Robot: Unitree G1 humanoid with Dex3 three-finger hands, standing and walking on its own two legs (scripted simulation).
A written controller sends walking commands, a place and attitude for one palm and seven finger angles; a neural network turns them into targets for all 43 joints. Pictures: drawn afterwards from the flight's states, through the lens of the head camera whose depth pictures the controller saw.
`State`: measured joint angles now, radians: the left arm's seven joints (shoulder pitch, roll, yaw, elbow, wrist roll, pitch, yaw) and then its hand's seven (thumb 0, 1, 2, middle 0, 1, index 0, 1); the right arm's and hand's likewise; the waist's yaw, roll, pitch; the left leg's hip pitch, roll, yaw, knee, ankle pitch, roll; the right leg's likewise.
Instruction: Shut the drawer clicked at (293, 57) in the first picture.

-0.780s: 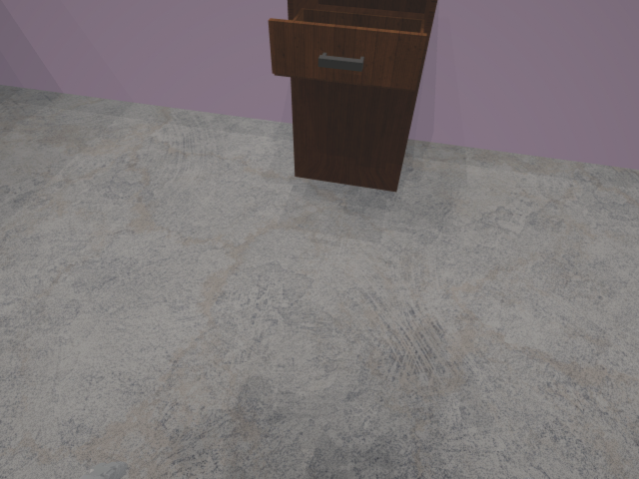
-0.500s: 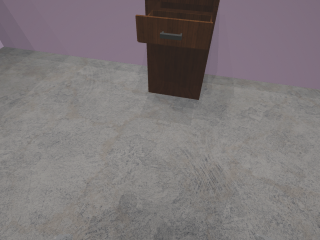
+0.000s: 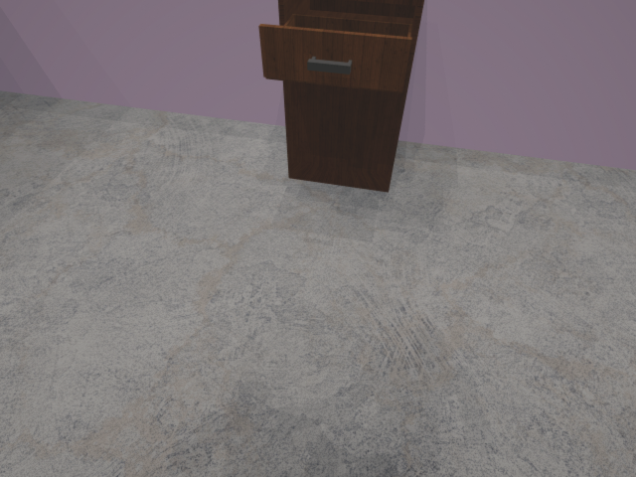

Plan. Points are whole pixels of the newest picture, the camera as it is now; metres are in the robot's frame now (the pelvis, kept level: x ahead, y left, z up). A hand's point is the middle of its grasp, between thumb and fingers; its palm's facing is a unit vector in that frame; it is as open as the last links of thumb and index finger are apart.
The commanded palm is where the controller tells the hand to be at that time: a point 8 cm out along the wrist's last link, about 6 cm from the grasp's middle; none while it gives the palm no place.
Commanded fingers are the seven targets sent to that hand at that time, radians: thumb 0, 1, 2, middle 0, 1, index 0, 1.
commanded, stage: stand and wait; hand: left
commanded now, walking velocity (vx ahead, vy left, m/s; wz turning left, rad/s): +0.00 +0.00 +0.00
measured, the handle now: (330, 63) +1.25 +0.03 -0.03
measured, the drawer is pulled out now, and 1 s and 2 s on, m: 0.30 0.30 0.30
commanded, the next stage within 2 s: look at it before walking up in 0.16 s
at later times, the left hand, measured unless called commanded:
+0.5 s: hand out of the picture +0.08 +0.24 -0.16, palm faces -0.04 -0.94 -0.33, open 7.4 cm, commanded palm none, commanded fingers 0.00 0.90 0.90 -0.20 -0.30 -0.20 -0.30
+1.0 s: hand out of the picture +0.07 +0.24 -0.16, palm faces -0.03 -0.95 -0.30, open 7.4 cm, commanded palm none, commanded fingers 0.00 0.90 0.90 -0.20 -0.30 -0.20 -0.30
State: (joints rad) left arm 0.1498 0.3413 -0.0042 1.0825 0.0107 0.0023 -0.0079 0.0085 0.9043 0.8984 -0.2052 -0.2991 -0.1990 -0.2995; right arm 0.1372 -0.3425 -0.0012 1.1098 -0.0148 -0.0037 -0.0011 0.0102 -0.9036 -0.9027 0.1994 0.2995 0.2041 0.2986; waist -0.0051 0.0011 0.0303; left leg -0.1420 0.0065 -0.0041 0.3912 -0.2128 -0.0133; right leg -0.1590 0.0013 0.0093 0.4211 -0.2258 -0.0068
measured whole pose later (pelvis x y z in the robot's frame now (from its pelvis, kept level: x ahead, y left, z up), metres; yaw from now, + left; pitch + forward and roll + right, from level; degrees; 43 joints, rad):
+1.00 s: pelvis +0.02 +0.00 +0.00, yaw -1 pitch -1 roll +0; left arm 0.19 0.31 0.00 1.08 0.02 0.01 -0.01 0.01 0.91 0.90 -0.20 -0.30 -0.20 -0.30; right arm 0.15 -0.30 0.00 1.11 -0.02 0.00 0.00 0.01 -0.91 -0.90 0.20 0.30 0.20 0.30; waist 0.01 0.00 0.00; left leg -0.14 0.01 0.02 0.43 -0.28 -0.01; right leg -0.16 0.01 0.03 0.44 -0.26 -0.01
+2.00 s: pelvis +0.40 +0.02 +0.00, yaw -11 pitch -1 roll +1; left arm 0.23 0.17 0.07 1.00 0.04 0.00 -0.02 0.00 0.91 0.90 -0.20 -0.30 -0.19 -0.30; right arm 0.31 -0.16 -0.06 1.08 -0.02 -0.08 -0.01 0.00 -0.94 -0.90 0.20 0.30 0.20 0.30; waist 0.01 -0.03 0.01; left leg -0.15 -0.02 0.23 0.36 -0.20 0.09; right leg -0.61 -0.13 -0.04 1.03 -0.15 0.01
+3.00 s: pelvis +0.67 -0.09 -0.01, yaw -10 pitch -1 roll +1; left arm 0.33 0.14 0.03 1.08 0.03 -0.01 0.00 0.01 0.91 0.90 -0.20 -0.30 -0.19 -0.30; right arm 0.26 -0.17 -0.05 1.08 -0.02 -0.01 -0.01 0.01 -0.92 -0.90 0.20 0.30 0.20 0.30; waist 0.00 0.01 0.01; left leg -0.25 -0.01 0.07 0.49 -0.23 0.04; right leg -0.24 -0.06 -0.09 0.59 -0.40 0.00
